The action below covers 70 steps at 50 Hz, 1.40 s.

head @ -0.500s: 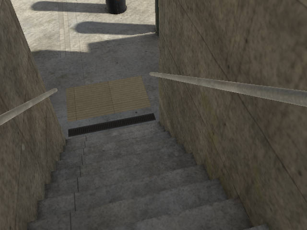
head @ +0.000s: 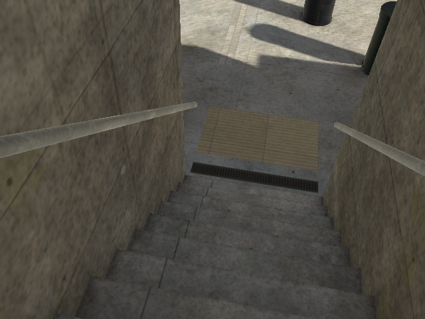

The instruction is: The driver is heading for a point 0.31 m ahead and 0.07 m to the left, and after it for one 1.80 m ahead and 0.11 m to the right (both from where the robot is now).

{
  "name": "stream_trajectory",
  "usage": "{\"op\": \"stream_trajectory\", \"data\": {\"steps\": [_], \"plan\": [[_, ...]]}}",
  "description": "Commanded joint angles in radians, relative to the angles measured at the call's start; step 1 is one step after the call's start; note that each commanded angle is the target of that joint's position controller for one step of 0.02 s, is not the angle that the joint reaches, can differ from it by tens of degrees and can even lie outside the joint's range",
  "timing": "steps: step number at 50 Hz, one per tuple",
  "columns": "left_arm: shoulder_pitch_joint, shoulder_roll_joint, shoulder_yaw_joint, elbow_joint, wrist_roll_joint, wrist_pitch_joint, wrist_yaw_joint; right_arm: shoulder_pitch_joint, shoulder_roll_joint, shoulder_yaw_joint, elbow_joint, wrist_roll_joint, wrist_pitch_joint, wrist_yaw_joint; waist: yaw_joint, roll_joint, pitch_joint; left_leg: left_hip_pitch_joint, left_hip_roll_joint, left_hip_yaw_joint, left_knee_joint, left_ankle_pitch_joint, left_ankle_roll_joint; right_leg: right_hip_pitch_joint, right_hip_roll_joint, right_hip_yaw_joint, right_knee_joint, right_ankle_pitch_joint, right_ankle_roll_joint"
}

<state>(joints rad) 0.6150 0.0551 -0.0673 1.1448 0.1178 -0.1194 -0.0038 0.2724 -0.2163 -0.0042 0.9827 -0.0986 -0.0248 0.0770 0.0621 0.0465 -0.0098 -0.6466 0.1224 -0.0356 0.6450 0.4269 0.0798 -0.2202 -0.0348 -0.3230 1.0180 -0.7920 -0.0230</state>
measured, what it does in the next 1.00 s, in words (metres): goes down: left foot 0.19 m lower, then right foot 0.19 m lower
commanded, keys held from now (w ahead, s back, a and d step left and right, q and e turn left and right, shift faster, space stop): w+q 0.12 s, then q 0.08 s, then e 0.74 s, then no key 0.06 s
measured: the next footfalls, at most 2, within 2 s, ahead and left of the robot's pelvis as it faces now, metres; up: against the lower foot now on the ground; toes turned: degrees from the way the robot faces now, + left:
left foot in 0.14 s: +0.18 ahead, +0.13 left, -0.19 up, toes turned +15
right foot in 0.58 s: +0.42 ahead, -0.11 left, -0.38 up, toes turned -1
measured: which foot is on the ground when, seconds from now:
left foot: up 0.00-0.12, down 0.14-0.60, up 0.62-1.00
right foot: down 0.00-0.14, up 0.16-0.56, down 0.58-1.00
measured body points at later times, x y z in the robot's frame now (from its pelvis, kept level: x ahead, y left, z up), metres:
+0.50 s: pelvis +0.25 +0.02 -0.19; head +0.27 +0.01 +0.26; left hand +0.29 +0.27 -0.34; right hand +0.23 -0.20 -0.35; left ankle +0.14 +0.12 -0.84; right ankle +0.41 -0.09 -0.90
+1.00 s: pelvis +0.37 -0.03 -0.33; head +0.39 -0.05 +0.12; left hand +0.33 +0.20 -0.46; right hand +0.45 -0.26 -0.46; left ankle +0.44 +0.12 -0.90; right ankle +0.38 -0.10 -1.03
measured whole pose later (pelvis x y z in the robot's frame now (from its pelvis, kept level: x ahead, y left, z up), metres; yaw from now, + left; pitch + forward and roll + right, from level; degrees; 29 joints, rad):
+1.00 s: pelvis +0.37 -0.03 -0.33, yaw -9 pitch +5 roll +1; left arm 0.52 0.18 -0.02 0.99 0.09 -0.10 -0.03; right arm 0.26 -0.21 0.03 0.74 -0.09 -0.03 0.03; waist 0.05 0.00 -0.05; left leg -0.92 0.06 -0.03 1.49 -0.11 -0.12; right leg -0.51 0.12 0.09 0.82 -0.38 -0.09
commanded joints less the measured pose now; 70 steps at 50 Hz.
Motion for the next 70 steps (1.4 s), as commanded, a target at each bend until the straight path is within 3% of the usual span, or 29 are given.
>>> {"op": "stream_trajectory", "data": {"steps": [1, 3, 6, 9, 11, 13, 17, 18, 19, 20, 21, 24, 29, 30, 31, 32, 34, 38, 46, 50, 51, 54, 56, 58, 60, 62, 65, 67, 70], "plan": [[0.086, 0.149, 0.032, 0.017, 0.024, 0.000, 0.014, -0.124, 0.001, 0.014, -0.105, -0.009, -0.005, -0.003, -0.014, -0.103, 0.218, 0.010, 0.017, 0.013, -0.006, -0.065, -0.002, -0.034, -0.347, 0.371, -0.292, 0.670, -0.166], [0.020, 0.184, 0.059, -0.014, -0.044, 0.009, 0.016, -0.168, -0.061, -0.010, -0.109, -0.022, -0.019, 0.010, 0.026, -0.027, 0.228, 0.076, -0.038, 0.109, -0.213, -0.309, -0.004, -0.005, -0.290, 0.275, -0.186, 0.613, -0.135], [0.029, 0.273, 0.094, 0.043, -0.011, 0.048, -0.023, 0.175, -0.131, -0.063, 0.080, 0.014, -0.051, 0.004, -0.095, 0.025, 0.090, 0.598, -0.082, 0.183, -0.480, -0.052, 0.013, -0.051, -0.198, 0.190, 0.265, 0.711, -0.097], [-0.222, 0.173, 0.095, -0.179, -0.073, 0.015, -0.106, 0.610, -0.322, -0.138, 0.186, -0.034, -0.065, -0.025, -0.268, 0.172, -0.319, 1.470, 0.181, -0.153, 0.001, 0.800, 0.317, -0.809, 0.007, 0.206, 1.035, -0.116, 0.054], [-0.432, 0.188, 0.093, -0.326, -0.115, -0.018, -0.058, 0.368, -0.163, -0.094, 0.120, 0.005, -0.069, -0.027, -0.192, -0.074, -0.162, 1.130, 0.259, -0.187, -0.035, 0.274, 0.284, -0.925, -0.105, 0.314, 0.758, -0.028, 0.045], [-0.203, 0.187, 0.102, -0.221, -0.059, -0.012, -0.017, 0.186, -0.038, -0.038, 0.056, 0.017, -0.081, -0.004, -0.029, -0.110, 0.060, 0.443, 0.253, -0.117, -0.105, 0.139, 0.237, -0.626, -0.175, 0.405, 0.335, 0.318, 0.025], [0.048, 0.138, 0.095, -0.056, -0.036, 0.028, -0.112, 0.055, -0.160, -0.048, -0.069, -0.014, -0.098, 0.005, 0.069, -0.013, 0.013, -0.133, 0.033, 0.085, -0.010, -0.068, 0.194, -0.156, -0.026, 0.280, 0.205, 0.997, 0.066], [-0.109, 0.173, 0.110, -0.119, -0.118, 0.084, -0.017, 0.077, -0.122, -0.070, 0.000, 0.165, -0.094, -0.058, 0.059, 0.052, -0.076, 0.147, 0.081, 0.022, -0.021, -0.117, 0.127, -0.201, -0.009, 0.327, 0.004, 1.112, 0.041], [-0.250, 0.209, 0.114, -0.174, -0.107, 0.104, 0.025, 0.132, -0.086, -0.052, 0.015, 0.186, -0.087, -0.077, -0.014, 0.075, -0.021, 0.240, 0.102, -0.021, 0.037, -0.132, 0.106, -0.312, -0.024, 0.367, -0.058, 1.079, 0.021], [-0.269, 0.247, 0.109, -0.169, -0.013, 0.068, -0.032, 0.215, -0.044, -0.005, 0.013, -0.021, -0.110, -0.041, -0.061, -0.048, 0.105, 0.214, 0.217, -0.074, 0.103, -0.316, 0.106, -0.505, -0.146, 0.486, -0.169, 1.177, 0.059], [-0.287, 0.249, 0.106, -0.162, -0.019, 0.053, -0.048, 0.235, -0.075, -0.023, 0.025, -0.042, -0.104, -0.043, -0.084, -0.061, 0.100, 0.294, 0.217, -0.088, 0.178, -0.470, 0.088, -0.526, -0.161, 0.505, -0.345, 1.324, 0.074], [-0.326, 0.196, 0.103, -0.168, -0.018, 0.056, -0.056, 0.236, 0.010, 0.032, 0.047, -0.020, -0.063, -0.023, -0.065, 0.010, 0.084, 0.038, 0.160, -0.038, 0.217, -0.741, 0.050, -0.179, -0.098, 0.359, -0.394, 1.229, 0.053], [-0.201, 0.330, 0.173, -0.170, -0.067, 0.045, -0.002, 0.034, -0.256, -0.048, -0.021, 0.020, -0.018, -0.050, -0.012, -0.047, 0.073, 0.241, 0.157, 0.003, 0.615, -0.847, -0.005, 0.063, -0.032, 0.233, -0.835, 1.117, -0.007], [-0.060, 0.421, 0.218, -0.137, -0.056, 0.033, 0.027, 0.175, -0.170, -0.024, 0.033, -0.014, -0.014, -0.022, 0.010, -0.111, -0.051, 0.104, 0.078, 0.061, 0.951, -0.785, -0.056, 0.363, -0.072, 0.260, -0.747, 1.358, -0.107], [0.063, 0.535, 0.230, -0.116, -0.052, 0.030, 0.022, 0.337, -0.018, -0.010, 0.009, 0.033, -0.031, 0.000, -0.049, -0.409, -0.308, -0.182, -0.112, 0.180, 1.512, -1.367, -0.149, 0.731, -0.270, 0.523, -0.408, 2.036, -0.342], [0.201, 0.515, 0.226, -0.081, -0.035, 0.007, -0.004, 0.134, -0.097, -0.027, -0.108, 0.100, -0.036, 0.007, 0.061, -0.241, -0.319, -0.400, -0.134, 0.108, 1.606, -1.392, -0.165, 0.797, -0.320, 0.641, -0.396, 2.251, -0.354], [-0.001, 0.405, 0.192, -0.162, -0.030, 0.002, -0.036, -0.112, -0.125, -0.032, -0.302, 0.102, -0.053, -0.037, 0.030, -0.171, -0.157, -0.622, -0.045, -0.051, 1.493, -1.259, -0.129, 0.458, -0.450, 0.783, -0.458, 1.621, -0.386], [-0.018, 0.222, 0.092, -0.152, -0.020, 0.015, -0.029, 0.154, -0.008, 0.006, -0.219, 0.061, -0.046, -0.071, -0.128, -0.137, -0.003, -0.366, -0.036, -0.003, 1.198, -0.698, -0.095, -0.157, -0.192, 0.553, -0.489, 1.315, -0.192], [-0.030, 0.304, 0.081, -0.177, -0.028, 0.004, -0.013, 0.083, -0.044, 0.018, -0.259, 0.004, -0.015, -0.040, -0.096, -0.143, -0.037, -0.331, -0.043, -0.011, 0.913, -0.428, -0.184, -0.245, -0.117, 0.791, -0.474, 0.706, -0.219], [-0.049, 0.289, 0.080, -0.194, -0.039, 0.008, -0.026, 0.046, -0.068, 0.020, -0.294, 0.010, -0.003, -0.048, -0.064, -0.133, -0.061, -0.346, -0.035, -0.039, 0.843, -0.597, -0.214, -0.091, -0.152, 0.865, -0.397, 0.830, -0.269], [-0.059, 0.281, 0.101, -0.231, -0.099, 0.018, -0.006, -0.166, -0.042, 0.030, -0.376, 0.032, 0.013, -0.062, 0.026, -0.076, 0.002, -0.458, -0.028, -0.051, 0.394, -0.761, -0.239, 0.030, -0.161, 0.911, -0.459, 0.640, -0.282], [-0.181, 0.257, 0.059, -0.237, -0.058, 0.001, -0.038, 0.115, -0.076, 0.001, -0.231, 0.008, 0.003, -0.048, -0.117, -0.171, -0.052, 0.024, -0.071, 0.026, 0.674, -0.703, -0.206, -0.299, -0.108, 0.807, -0.332, 0.963, -0.226], [-0.143, 0.344, 0.099, -0.255, -0.132, 0.021, -0.013, -0.126, -0.054, 0.015, -0.286, 0.072, 0.005, -0.058, 0.012, -0.145, -0.028, -0.013, -0.128, 0.087, 0.165, -0.956, -0.221, -0.141, -0.098, 0.866, -0.450, 0.771, -0.252], [-0.292, 0.322, 0.079, -0.272, -0.073, 0.034, -0.054, 0.305, -0.024, 0.011, -0.093, 0.042, 0.000, -0.050, -0.166, -0.215, -0.085, 0.465, -0.118, 0.092, 0.339, -0.491, -0.184, -0.417, -0.093, 0.850, -0.362, 1.039, -0.236], [-0.147, 0.246, 0.100, -0.326, -0.103, 0.043, -0.039, 0.301, -0.239, -0.053, -0.133, 0.033, -0.030, -0.046, -0.127, 0.224, -0.165, 0.678, 0.067, -0.317, -0.087, -0.106, 0.226, -0.643, 0.168, 0.507, -0.111, 0.378, -0.044], [-0.358, 0.260, 0.119, -0.369, -0.080, 0.057, 0.023, 0.361, -0.156, -0.055, -0.116, 0.007, -0.040, -0.034, -0.217, 0.074, -0.054, 0.699, 0.260, -0.636, -0.178, -0.169, 0.386, -0.923, 0.179, 0.494, 0.214, 0.045, 0.039], [-0.229, 0.187, 0.088, -0.285, -0.046, 0.070, 0.022, 0.203, -0.017, -0.026, -0.104, 0.062, -0.030, -0.022, -0.081, -0.007, -0.046, 0.404, 0.173, -0.411, -0.147, -0.171, 0.265, -0.801, 0.081, 0.506, 0.358, 0.318, 0.077], [-0.100, 0.138, 0.066, -0.225, -0.039, 0.067, -0.060, -0.013, 0.052, 0.019, -0.151, 0.085, -0.043, 0.011, 0.044, -0.041, -0.070, 0.037, -0.010, -0.111, -0.137, -0.348, 0.084, -0.416, 0.003, 0.338, 0.261, 0.543, 0.125], [-0.140, 0.163, 0.064, -0.224, -0.073, 0.060, -0.144, -0.073, -0.045, 0.040, -0.101, 0.105, -0.069, 0.019, 0.056, 0.030, -0.006, -0.233, -0.097, 0.017, -0.179, -0.728, -0.047, 0.030, 0.024, 0.272, 0.001, 0.558, 0.176]]}}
